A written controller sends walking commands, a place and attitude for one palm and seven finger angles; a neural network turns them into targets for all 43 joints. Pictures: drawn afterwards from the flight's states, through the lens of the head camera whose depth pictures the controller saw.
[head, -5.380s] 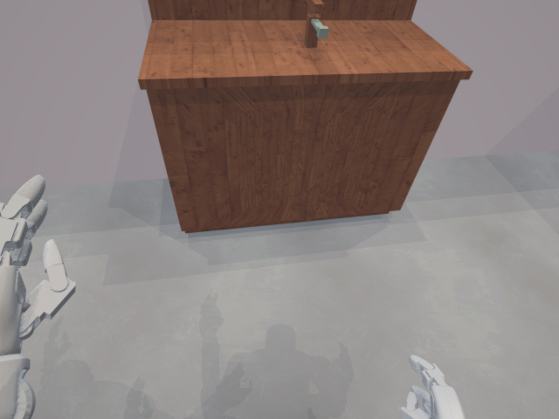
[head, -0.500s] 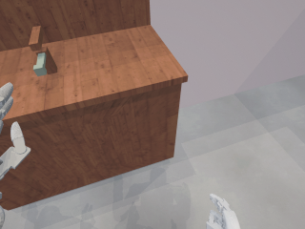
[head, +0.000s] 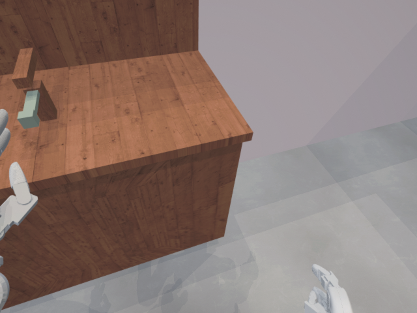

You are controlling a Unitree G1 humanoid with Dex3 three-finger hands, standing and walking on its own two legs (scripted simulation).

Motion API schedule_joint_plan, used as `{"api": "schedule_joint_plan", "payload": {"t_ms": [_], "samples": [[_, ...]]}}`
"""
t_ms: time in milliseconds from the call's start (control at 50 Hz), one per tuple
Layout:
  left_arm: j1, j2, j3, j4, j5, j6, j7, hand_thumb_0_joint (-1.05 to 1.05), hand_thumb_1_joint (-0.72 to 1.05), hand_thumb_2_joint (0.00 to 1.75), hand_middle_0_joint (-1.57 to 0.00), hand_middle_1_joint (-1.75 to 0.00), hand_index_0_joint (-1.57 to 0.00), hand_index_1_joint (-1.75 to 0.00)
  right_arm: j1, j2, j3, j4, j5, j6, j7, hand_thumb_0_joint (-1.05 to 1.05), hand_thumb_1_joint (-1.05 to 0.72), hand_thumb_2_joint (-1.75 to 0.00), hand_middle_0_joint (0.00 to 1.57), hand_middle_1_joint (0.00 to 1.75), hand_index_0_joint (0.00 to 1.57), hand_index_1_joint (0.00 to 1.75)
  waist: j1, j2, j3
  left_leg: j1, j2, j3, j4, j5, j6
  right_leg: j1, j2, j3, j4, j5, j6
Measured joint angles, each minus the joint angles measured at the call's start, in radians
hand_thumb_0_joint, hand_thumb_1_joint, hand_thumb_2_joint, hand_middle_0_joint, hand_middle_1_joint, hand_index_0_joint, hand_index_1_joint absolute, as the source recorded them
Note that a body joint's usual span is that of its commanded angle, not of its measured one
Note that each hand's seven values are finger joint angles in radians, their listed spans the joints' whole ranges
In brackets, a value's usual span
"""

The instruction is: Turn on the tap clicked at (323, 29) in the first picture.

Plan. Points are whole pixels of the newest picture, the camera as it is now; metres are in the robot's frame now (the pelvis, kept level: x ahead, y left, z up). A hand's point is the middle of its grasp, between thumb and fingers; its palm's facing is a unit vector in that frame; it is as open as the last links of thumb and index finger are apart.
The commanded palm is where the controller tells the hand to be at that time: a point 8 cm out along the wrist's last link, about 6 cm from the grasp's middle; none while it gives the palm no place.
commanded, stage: come to a stop and stand still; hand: left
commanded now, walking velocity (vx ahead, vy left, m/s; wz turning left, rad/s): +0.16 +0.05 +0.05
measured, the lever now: (28, 119) +0.45 +0.41 +0.11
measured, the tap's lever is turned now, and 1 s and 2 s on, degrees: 0 0 0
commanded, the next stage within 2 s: look again from close up in 1.18 s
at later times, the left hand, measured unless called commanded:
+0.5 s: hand (67, 205) +0.23 +0.22 +0.16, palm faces +0.37 -0.81 -0.45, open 7.4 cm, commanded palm +0.16 +0.26 +0.18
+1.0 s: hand out of the picture +0.18 +0.30 +0.18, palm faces +0.51 -0.80 -0.33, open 7.4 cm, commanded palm +0.12 +0.31 +0.18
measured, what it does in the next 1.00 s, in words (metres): steps on the spot: right foot, then left foot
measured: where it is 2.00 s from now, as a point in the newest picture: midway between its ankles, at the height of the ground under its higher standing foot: outside the picture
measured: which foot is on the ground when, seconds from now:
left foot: down 0.00-0.18, up 0.20-0.46, down 0.48-1.00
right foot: up 0.00-0.14, down 0.16-1.00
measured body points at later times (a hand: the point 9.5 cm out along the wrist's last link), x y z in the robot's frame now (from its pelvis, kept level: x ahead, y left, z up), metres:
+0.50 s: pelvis +0.01 -0.02 +0.00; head +0.05 -0.02 +0.45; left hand +0.20 +0.26 +0.19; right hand +0.19 -0.27 -0.08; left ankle +0.01 +0.10 -0.73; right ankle +0.05 -0.12 -0.73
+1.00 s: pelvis -0.04 +0.03 +0.00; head -0.04 +0.05 +0.45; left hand +0.15 +0.34 +0.20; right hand +0.12 -0.17 -0.08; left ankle +0.01 +0.10 -0.73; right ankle +0.05 -0.11 -0.73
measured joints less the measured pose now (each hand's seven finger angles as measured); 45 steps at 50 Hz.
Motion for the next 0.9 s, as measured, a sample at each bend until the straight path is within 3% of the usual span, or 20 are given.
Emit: {"api": "schedule_joint_plan", "payload": {"t_ms": [60,140,180,220,320,420,480,500,540,560,600,660,740,800,900], "samples": [[-0.008,-0.027,-0.021,0.011,-0.001,0.028,-0.005,0.02,0.89,0.90,-0.20,-0.30,-0.21,-0.30,0.001,0.034,0.031,0.007,0.001,-0.014,0.017,0.01,-0.91,-0.90,0.20,0.30,0.20,0.30,0.005,0.022,0.004,0.016,0.012,-0.011,-0.022,0.005,-0.010,-0.022,-0.006,-0.005,-0.036,0.058,0.012],[0.038,-0.032,-0.044,-0.046,-0.002,0.040,-0.012,0.02,0.89,0.90,-0.20,-0.30,-0.20,-0.30,0.003,0.064,0.066,0.004,-0.003,-0.029,0.032,0.01,-0.90,-0.90,0.20,0.30,0.20,0.30,0.013,0.032,0.029,0.029,0.020,-0.013,-0.007,-0.016,-0.033,0.033,-0.008,-0.014,-0.273,0.183,0.023],[0.046,-0.029,-0.050,-0.057,0.003,0.035,-0.016,0.02,0.89,0.90,-0.20,-0.30,-0.21,-0.30,-0.003,0.063,0.075,0.010,-0.005,-0.029,0.034,0.01,-0.90,-0.90,0.20,0.30,0.20,0.30,0.016,0.054,0.048,0.028,0.037,-0.025,0.033,-0.043,-0.049,0.068,0.008,-0.030,-0.342,0.282,-0.002],[0.042,-0.038,-0.059,-0.050,0.003,0.032,-0.019,0.02,0.89,0.90,-0.21,-0.30,-0.21,-0.30,-0.014,0.048,0.073,0.023,-0.006,-0.019,0.033,0.01,-0.90,-0.90,0.21,0.30,0.21,0.30,0.012,0.087,0.052,0.012,0.048,-0.051,0.073,-0.058,-0.055,0.075,0.025,-0.048,-0.341,0.264,-0.038],[0.036,-0.046,-0.040,-0.025,-0.003,0.034,-0.019,0.02,0.89,0.90,-0.21,-0.30,-0.21,-0.30,-0.054,0.003,0.049,0.030,-0.004,0.010,0.025,0.01,-0.90,-0.90,0.21,0.30,0.21,0.30,0.009,0.064,0.059,-0.065,-0.024,-0.087,0.274,-0.194,-0.055,0.062,0.002,-0.030,-0.367,0.268,-0.056],[0.071,-0.032,-0.023,-0.039,0.003,0.043,-0.009,0.02,0.89,0.90,-0.21,-0.30,-0.21,-0.30,-0.075,-0.041,0.025,-0.006,-0.009,0.036,0.006,0.01,-0.91,-0.90,0.20,0.30,0.20,0.30,-0.010,0.034,0.071,-0.043,-0.032,-0.082,0.148,-0.133,-0.051,0.049,-0.007,-0.030,-0.388,0.293,-0.049],[0.094,-0.030,-0.033,-0.088,0.002,0.053,-0.004,0.02,0.89,0.90,-0.21,-0.30,-0.21,-0.30,-0.070,-0.064,0.006,-0.026,-0.010,0.043,-0.002,0.01,-0.91,-0.90,0.20,0.30,0.20,0.30,-0.013,0.034,0.075,0.011,-0.020,-0.081,-0.002,-0.003,-0.047,0.039,0.004,-0.045,-0.364,0.288,-0.041],[0.096,-0.026,-0.037,-0.102,0.001,0.054,-0.002,0.02,0.89,0.90,-0.21,-0.30,-0.21,-0.30,-0.069,-0.064,-0.002,-0.024,-0.009,0.043,-0.005,0.01,-0.91,-0.90,0.20,0.30,0.20,0.30,-0.010,0.024,0.078,0.023,-0.021,-0.077,-0.021,0.009,-0.038,0.037,0.001,-0.046,-0.349,0.282,-0.037],[-0.055,0.074,0.005,-0.041,0.046,0.030,-0.053,0.02,0.88,0.90,-0.22,-0.30,-0.22,-0.31,-0.028,-0.049,-0.034,-0.022,-0.013,-0.009,-0.011,0.01,-0.91,-0.90,0.20,0.30,0.20,0.30,0.059,-0.008,0.092,0.004,-0.023,-0.067,0.008,-0.006,-0.021,0.023,-0.001,-0.037,-0.337,0.287,-0.037],[-0.144,0.122,0.043,0.011,0.041,0.009,-0.060,0.02,0.88,0.90,-0.22,-0.30,-0.22,-0.31,-0.023,-0.045,-0.033,-0.009,-0.012,-0.031,-0.005,0.01,-0.91,-0.90,0.20,0.30,0.20,0.30,0.078,-0.025,0.101,-0.006,-0.025,-0.064,0.018,-0.009,-0.017,0.014,-0.004,-0.034,-0.334,0.294,-0.040],[-0.258,0.154,0.108,0.104,0.014,-0.015,-0.050,0.02,0.88,0.90,-0.22,-0.30,-0.22,-0.31,-0.033,-0.041,-0.012,0.009,-0.003,-0.054,0.017,0.01,-0.91,-0.90,0.20,0.30,0.20,0.30,0.082,-0.048,0.116,0.001,-0.032,-0.050,0.006,0.003,-0.007,0.016,-0.009,-0.019,-0.345,0.316,-0.034],[-0.266,0.086,0.116,0.139,-0.023,-0.008,-0.036,0.02,0.89,0.90,-0.21,-0.30,-0.21,-0.30,-0.020,-0.040,0.004,-0.005,0.006,-0.086,0.052,0.01,-0.91,-0.90,0.20,0.30,0.20,0.30,0.058,-0.036,0.101,0.021,-0.042,-0.022,-0.017,0.021,0.016,0.029,-0.014,0.009,-0.374,0.345,-0.015],[-0.096,-0.043,-0.032,0.061,-0.009,-0.007,-0.062,0.02,0.90,0.90,-0.20,-0.30,-0.20,-0.30,0.023,-0.028,0.023,-0.034,0.015,-0.104,0.084,0.01,-0.91,-0.90,0.20,0.30,0.20,0.30,0.024,0.001,0.068,0.033,-0.058,-0.001,-0.022,0.022,0.045,0.029,-0.014,0.050,-0.358,0.286,-0.005],[0.004,-0.048,-0.099,0.039,0.012,-0.012,-0.091,0.02,0.90,0.90,-0.20,-0.30,-0.20,-0.30,0.046,0.006,0.051,-0.029,0.010,-0.097,0.082,0.01,-0.90,-0.90,0.20,0.30,0.20,0.30,0.013,-0.008,0.060,0.040,-0.069,0.002,-0.021,0.025,0.054,0.037,-0.013,0.073,-0.360,0.304,0.000],[-0.035,-0.003,-0.039,0.086,0.023,-0.002,-0.092,0.02,0.88,0.90,-0.21,-0.30,-0.22,-0.31,0.075,0.045,0.083,-0.011,-0.004,-0.095,0.068,0.01,-0.90,-0.90,0.20,0.30,0.20,0.30,0.042,-0.023,0.066,0.045,-0.065,-0.019,-0.024,0.035,0.055,0.054,0.009,0.084,-0.363,0.263,-0.003]]}}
